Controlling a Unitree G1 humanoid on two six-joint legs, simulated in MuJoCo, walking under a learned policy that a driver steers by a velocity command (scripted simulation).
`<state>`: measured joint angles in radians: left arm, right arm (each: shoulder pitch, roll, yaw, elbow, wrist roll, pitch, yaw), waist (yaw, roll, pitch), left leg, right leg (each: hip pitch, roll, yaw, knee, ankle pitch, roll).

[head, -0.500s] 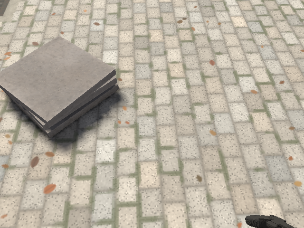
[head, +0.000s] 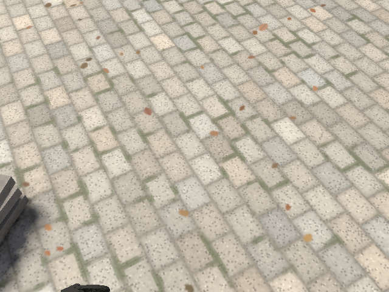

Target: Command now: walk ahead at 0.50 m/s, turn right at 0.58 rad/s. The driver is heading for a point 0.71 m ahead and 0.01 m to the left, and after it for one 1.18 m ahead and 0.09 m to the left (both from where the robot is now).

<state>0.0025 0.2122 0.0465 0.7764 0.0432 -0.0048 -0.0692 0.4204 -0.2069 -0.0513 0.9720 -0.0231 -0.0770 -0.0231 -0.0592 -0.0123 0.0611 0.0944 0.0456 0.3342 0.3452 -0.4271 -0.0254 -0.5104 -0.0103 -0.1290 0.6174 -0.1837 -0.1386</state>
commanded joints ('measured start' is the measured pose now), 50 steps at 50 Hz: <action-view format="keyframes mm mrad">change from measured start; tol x16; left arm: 1 296 129 55 35 10 -22 26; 3 365 325 104 25 -7 -15 47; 8 226 158 55 25 -42 -31 71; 31 517 118 12 72 -32 -84 76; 50 -81 113 -27 -154 -13 -54 46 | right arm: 1 5 -207 -43 -50 5 19 -3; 24 -484 -110 7 -321 -3 34 61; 30 75 -258 -51 -168 -25 15 23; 35 -137 -166 -33 -179 16 27 46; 50 78 -216 -56 -146 11 27 22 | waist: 1 175 74 -180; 3 147 -211 -340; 6 92 35 -80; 25 129 -61 23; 29 -61 -37 -171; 31 -9 278 -325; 34 39 13 -58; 50 -38 86 -32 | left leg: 1 -91 226 -42 476 1024 103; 3 -758 -49 -180 1100 -133 5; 23 -789 22 -273 294 419 44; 29 -223 -90 -261 128 297 182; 31 196 325 -1050 1 300 405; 33 -33 260 -911 -75 181 365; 37 -251 121 -679 -131 464 301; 50 -137 61 -680 -58 612 241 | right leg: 1 376 107 -14 -120 -48 -81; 3 830 -346 848 -304 -119 -288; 11 363 -118 381 -397 359 -154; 24 624 -156 309 -413 529 -54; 28 644 -153 213 -127 982 -2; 30 316 -50 120 395 568 43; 31 -12 144 110 696 -299 82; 50 -114 -11 145 22 135 191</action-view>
